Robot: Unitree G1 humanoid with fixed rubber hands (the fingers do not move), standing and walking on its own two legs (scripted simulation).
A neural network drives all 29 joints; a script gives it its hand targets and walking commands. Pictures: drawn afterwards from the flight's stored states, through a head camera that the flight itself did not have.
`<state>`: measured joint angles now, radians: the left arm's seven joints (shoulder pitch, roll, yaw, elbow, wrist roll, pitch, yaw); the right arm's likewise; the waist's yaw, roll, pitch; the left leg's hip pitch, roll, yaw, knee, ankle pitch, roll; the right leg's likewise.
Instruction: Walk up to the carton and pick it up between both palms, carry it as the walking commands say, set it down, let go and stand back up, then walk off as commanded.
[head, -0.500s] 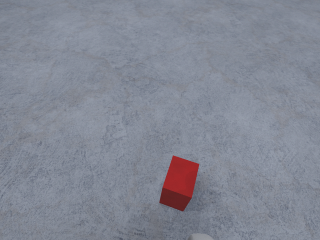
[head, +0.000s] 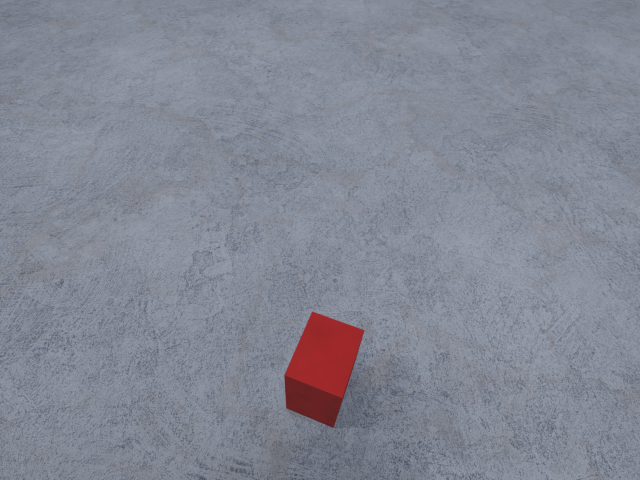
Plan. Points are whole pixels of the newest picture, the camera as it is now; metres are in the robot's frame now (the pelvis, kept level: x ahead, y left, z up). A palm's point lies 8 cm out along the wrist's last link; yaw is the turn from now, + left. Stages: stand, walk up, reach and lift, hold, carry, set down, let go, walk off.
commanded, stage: walk off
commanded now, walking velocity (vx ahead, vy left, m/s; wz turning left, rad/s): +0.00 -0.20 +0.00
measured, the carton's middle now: (323, 371) +0.47 -0.03 -0.63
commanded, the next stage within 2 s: stand in 1.12 s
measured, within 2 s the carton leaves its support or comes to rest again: neither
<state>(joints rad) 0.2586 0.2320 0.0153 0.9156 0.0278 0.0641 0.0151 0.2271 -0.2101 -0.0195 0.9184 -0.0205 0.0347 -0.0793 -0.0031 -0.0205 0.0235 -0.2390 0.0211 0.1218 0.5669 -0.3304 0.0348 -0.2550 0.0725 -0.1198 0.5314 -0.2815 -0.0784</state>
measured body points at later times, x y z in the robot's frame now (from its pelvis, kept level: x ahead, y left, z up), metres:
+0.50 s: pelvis -0.01 -0.14 +0.01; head +0.02 -0.17 +0.45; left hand +0.09 +0.12 -0.12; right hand -0.01 -0.44 -0.14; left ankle -0.04 +0.03 -0.67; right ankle +0.00 -0.26 -0.73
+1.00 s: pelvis -0.02 -0.24 +0.02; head +0.01 -0.21 +0.47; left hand +0.03 +0.02 -0.14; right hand -0.01 -0.52 -0.10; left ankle -0.03 -0.12 -0.73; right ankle -0.04 -0.41 -0.65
